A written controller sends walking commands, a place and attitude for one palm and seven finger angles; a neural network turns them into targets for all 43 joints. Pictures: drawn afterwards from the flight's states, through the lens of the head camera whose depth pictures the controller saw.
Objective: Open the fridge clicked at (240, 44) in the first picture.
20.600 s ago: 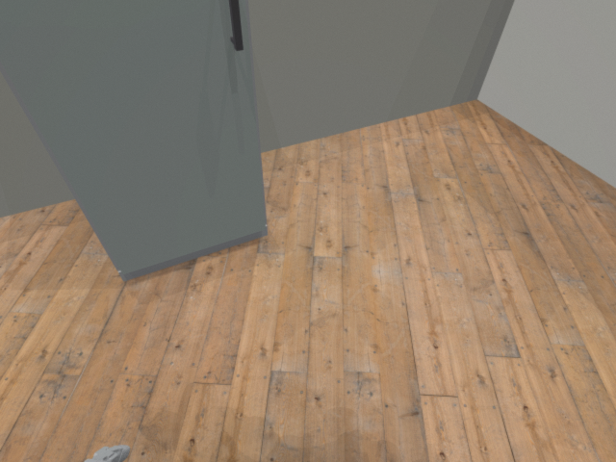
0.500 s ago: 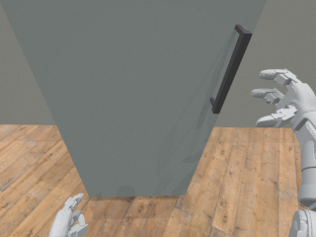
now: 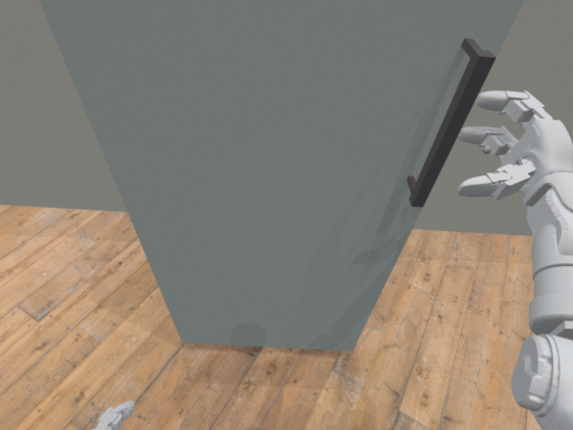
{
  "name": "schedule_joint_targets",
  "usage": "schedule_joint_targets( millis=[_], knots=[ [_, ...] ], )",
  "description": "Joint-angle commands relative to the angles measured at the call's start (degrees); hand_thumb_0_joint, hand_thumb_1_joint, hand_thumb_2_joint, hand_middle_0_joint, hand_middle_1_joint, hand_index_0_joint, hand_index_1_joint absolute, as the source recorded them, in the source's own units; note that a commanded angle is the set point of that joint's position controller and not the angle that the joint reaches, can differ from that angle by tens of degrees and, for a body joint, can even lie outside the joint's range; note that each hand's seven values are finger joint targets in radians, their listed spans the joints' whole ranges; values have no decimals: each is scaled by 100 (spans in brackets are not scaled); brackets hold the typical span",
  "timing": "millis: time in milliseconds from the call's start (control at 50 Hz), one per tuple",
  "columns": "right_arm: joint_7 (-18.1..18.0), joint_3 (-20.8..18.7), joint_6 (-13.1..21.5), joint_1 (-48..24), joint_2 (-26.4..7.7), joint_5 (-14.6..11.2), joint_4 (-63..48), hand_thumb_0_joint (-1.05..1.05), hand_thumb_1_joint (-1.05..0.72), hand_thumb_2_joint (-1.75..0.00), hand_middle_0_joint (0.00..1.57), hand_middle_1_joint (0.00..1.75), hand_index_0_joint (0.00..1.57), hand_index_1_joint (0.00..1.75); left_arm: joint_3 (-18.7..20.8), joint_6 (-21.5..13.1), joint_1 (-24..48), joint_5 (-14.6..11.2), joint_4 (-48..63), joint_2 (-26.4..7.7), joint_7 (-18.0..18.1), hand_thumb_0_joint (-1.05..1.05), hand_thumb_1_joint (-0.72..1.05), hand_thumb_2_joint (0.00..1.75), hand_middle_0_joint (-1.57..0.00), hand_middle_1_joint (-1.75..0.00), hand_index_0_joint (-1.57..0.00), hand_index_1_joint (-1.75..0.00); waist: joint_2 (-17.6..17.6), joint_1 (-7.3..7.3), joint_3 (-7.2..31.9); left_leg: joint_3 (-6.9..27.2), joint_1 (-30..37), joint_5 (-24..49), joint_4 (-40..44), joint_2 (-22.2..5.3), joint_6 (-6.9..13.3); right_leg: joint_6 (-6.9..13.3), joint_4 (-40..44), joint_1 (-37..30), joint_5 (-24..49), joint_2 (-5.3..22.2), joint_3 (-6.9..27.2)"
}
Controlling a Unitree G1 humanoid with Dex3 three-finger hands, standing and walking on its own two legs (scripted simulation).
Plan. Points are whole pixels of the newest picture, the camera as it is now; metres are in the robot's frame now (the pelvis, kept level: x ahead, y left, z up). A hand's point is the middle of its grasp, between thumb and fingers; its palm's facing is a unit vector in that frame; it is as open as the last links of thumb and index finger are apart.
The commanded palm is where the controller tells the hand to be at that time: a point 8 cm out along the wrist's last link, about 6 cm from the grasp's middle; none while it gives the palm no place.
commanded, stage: move the hooked fingers beside the handle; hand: right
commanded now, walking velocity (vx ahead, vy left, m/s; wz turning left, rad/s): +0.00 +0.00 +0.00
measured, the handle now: (440, 133) +0.49 -0.15 +0.20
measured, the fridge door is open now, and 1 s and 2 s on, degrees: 0 0 0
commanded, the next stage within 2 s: none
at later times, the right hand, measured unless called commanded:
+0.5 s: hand (497, 159) +0.43 -0.21 +0.21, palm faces -0.07 +1.00 -0.01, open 14.0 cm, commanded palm +0.41 -0.26 +0.21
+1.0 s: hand (490, 171) +0.42 -0.20 +0.20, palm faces -0.06 +1.00 -0.02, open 14.0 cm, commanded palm +0.41 -0.26 +0.21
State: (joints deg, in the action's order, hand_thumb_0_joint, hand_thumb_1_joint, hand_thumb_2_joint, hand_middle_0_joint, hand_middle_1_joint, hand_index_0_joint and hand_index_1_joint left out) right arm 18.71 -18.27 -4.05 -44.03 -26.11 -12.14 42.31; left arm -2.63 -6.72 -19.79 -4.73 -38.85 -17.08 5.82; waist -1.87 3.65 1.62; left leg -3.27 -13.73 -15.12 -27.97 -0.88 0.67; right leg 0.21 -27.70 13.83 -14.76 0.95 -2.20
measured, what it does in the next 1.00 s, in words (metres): stands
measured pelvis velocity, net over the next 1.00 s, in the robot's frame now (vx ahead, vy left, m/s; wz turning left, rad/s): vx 0.01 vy -0.01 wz -0.01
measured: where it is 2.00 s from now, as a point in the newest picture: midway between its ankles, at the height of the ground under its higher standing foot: outside the picture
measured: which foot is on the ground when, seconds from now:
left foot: down 0.00-1.00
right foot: down 0.00-1.00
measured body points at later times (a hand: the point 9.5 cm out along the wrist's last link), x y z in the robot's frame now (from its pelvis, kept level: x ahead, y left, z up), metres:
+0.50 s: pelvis +0.01 -0.01 +0.00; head +0.01 +0.01 +0.45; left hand +0.12 +0.26 -0.10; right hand +0.43 -0.26 +0.21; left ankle +0.00 +0.11 -0.74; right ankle +0.00 -0.12 -0.74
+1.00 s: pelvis +0.01 -0.01 +0.00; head +0.01 +0.00 +0.45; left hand +0.12 +0.25 -0.10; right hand +0.42 -0.26 +0.20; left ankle +0.00 +0.11 -0.74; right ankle +0.00 -0.12 -0.74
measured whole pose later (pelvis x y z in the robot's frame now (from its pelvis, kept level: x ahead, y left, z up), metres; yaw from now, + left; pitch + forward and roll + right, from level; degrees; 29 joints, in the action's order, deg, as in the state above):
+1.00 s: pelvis +0.01 -0.01 +0.00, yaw +0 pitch +1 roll +0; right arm 17.9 -15.6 -8.0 -40.0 -24.6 -12.2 36.9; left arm -2.7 -5.3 -17.3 -4.9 -36.2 -16.2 5.4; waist -1.7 2.1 1.6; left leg -3.3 -13.5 -15.4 -27.6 -1.6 -0.3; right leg 1.1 -28.4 14.3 -15.6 0.2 -2.1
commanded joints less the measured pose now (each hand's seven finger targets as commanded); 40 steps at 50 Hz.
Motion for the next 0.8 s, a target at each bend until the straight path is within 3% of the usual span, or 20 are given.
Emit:
schedule_joint_targets(
  millis=[0, 60, 80, 140, 220, 280, 320, 360, 380, 420, 480, 500, 560, 580, 600, 660, 680, 720, 740, 780],
  knots=[
    [-94, -358, 129, -2331, -1679, 32, -476, 0, 50, -30, 30, 120, 30, 120, 290, -229, 338, -42, 756, -766, 14, 0, 90, 90, -20, -30, -20, -30, 34, -164, 1177, 116, 203, 1516, 365, -6, 87, 243, 295, -431, 1145, -35, 245],
    [-56, -196, -78, -2145, -1592, 92, -282, 0, 50, -30, 30, 120, 30, 120, 325, -152, 274, -51, 836, -808, -7, 0, 90, 90, -20, -30, -20, -30, 50, -150, 1039, 117, 65, 1365, 372, -31, 81, 227, 300, -274, 988, -32, 237],
    [-52, -229, -32, -2167, -1609, 57, -413, 0, 50, -30, 30, 120, 30, 120, 359, -136, 251, -41, 880, -819, -17, 0, 90, 90, -20, -30, -20, -30, 344, -155, 1170, 97, 191, 1440, 366, -27, 79, 248, 266, -302, 1086, -22, 243],
    [17, -417, 242, -2763, -1891, -25, -1059, 0, 50, -30, 30, 120, 30, 120, 358, -167, 295, -26, 950, -795, 26, 0, 90, 90, -20, -30, -20, -30, 362, -82, 1671, 181, 358, 1557, 352, -6, 54, 280, 212, -554, 1133, -28, 250],
    [36, -655, 663, -3354, -2244, -75, -1784, 0, 50, -30, 30, 120, 30, 120, 315, -241, 316, -5, 933, -732, 77, 0, 90, 90, -20, -30, -20, -30, -87, -28, 2211, 235, 550, 1818, 329, 25, 49, 305, 141, -1009, 1441, -38, 271],
    [88, -346, 561, -3102, -1859, -51, -1496, 0, 50, -30, 30, 120, 30, 120, 302, -264, 297, -21, 851, -715, 65, 0, 90, 90, -20, -30, -20, -30, -403, 0, 1917, 178, 342, 1863, 355, 20, 87, 276, 137, -1032, 1554, -36, 249],
    [140, -160, 285, -2832, -1598, -31, -949, 0, 50, -30, 30, 120, 30, 120, 290, -252, 322, -46, 790, -732, 52, 0, 90, 90, -20, -30, -20, -30, -485, 4, 1442, 141, 86, 1757, 376, 25, 102, 240, 165, -833, 1401, -46, 256],
    [190, 7, 21, -2488, -1351, -42, -585, 0, 50, -30, 30, 120, 30, 120, 316, -229, 302, -63, 800, -762, 21, 0, 90, 90, -20, -30, -20, -30, -334, -13, 1254, 100, -78, 1629, 369, 17, 111, 222, 176, -696, 1298, -37, 284],
    [210, 61, -76, -2207, -1227, -77, -433, 0, 50, -30, 30, 120, 30, 120, 341, -191, 273, -66, 819, -786, 3, 0, 90, 90, -20, -30, -20, -30, 63, -40, 1253, 56, 10, 1707, 352, 21, 112, 233, 154, -629, 1371, -32, 272],
    [249, 101, -190, -2090, -1126, -136, -519, 0, 50, -30, 30, 120, 30, 120, 358, -159, 329, -65, 917, -799, -22, 0, 90, 90, -20, -30, -20, -30, 266, -63, 1349, 58, 12, 1802, 306, 21, 86, 237, 131, -593, 1405, -38, 264],
    [147, -264, -5, -2348, -1560, -191, -975, 0, 50, -30, 30, 120, 30, 120, 357, -109, 372, -40, 973, -781, -12, 0, 90, 90, -20, -30, -20, -30, 388, -119, 1538, 89, 188, 1866, 281, 6, 95, 247, 90, -611, 1497, -35, 265],
    [114, -342, 116, -2516, -1683, -162, -1356, 0, 50, -30, 30, 120, 30, 120, 336, -110, 405, -32, 1043, -767, -16, 0, 90, 90, -20, -30, -20, -30, 351, -145, 1844, 120, 324, 1920, 254, 22, 83, 254, 109, -735, 1570, -46, 281],
    [-47, -355, 439, -3148, -1732, -108, -2081, 0, 50, -30, 30, 120, 30, 120, 312, -183, 483, -4, 1062, -681, 15, 0, 90, 90, -20, -30, -20, -30, -107, -89, 2159, 122, 326, 2038, 202, 25, 98, 246, 65, -1169, 1857, -20, 344],
    [-105, -469, 492, -3100, -1940, -96, -2165, 0, 50, -30, 30, 120, 30, 120, 302, -170, 478, 1, 1048, -686, 16, 0, 90, 90, -20, -30, -20, -30, -46, -109, 2193, 135, 396, 2046, 231, 24, 92, 256, 51, -1183, 1933, -2, 335],
    [-131, -492, 524, -3268, -1957, -55, -2298, 0, 50, -30, 30, 120, 30, 120, 279, -178, 470, 14, 1026, -683, 17, 0, 90, 90, -20, -30, -20, -30, -335, -102, 2309, 137, 418, 2122, 217, 39, 104, 233, 85, -1318, 2032, -10, 348],
    [-117, -305, 332, -2886, -1584, -49, -1865, 0, 50, -30, 30, 120, 30, 120, 265, -229, 514, -4, 943, -643, 7, 0, 90, 90, -20, -30, -20, -30, -519, -91, 1911, 89, 194, 2033, 271, 38, 126, 188, 96, -1283, 2010, -6, 369],
    [-92, -354, 208, -2559, -1635, -54, -1604, 0, 50, -30, 30, 120, 30, 120, 275, -196, 470, -8, 933, -672, -4, 0, 90, 90, -20, -30, -20, -30, -246, -146, 1826, 80, 329, 2060, 298, 36, 130, 210, 107, -1099, 1977, -6, 330],
    [-21, -300, -81, -2214, -1537, -34, -1260, 0, 50, -30, 30, 120, 30, 120, 284, -154, 497, -39, 951, -701, -16, 0, 90, 90, -20, -30, -20, -30, -154, -186, 1559, 60, 304, 2107, 270, 23, 132, 194, 165, -847, 1901, -15, 312],
    [26, -130, -233, -1974, -1299, -42, -1065, 0, 50, -30, 30, 120, 30, 120, 284, -129, 523, -52, 992, -696, -30, 0, 90, 90, -20, -30, -20, -30, -167, -193, 1416, 49, 216, 2032, 269, 13, 129, 186, 178, -742, 1791, -23, 291],
    [77, 21, -404, -1726, -1112, -81, -742, 0, 50, -30, 30, 120, 30, 120, 316, -64, 472, -71, 977, -734, -41, 0, 90, 90, -20, -30, -20, -30, 275, -161, 1218, 15, 157, 1934, 304, 9, 117, 208, 160, -577, 1645, -4, 267]
  ],
)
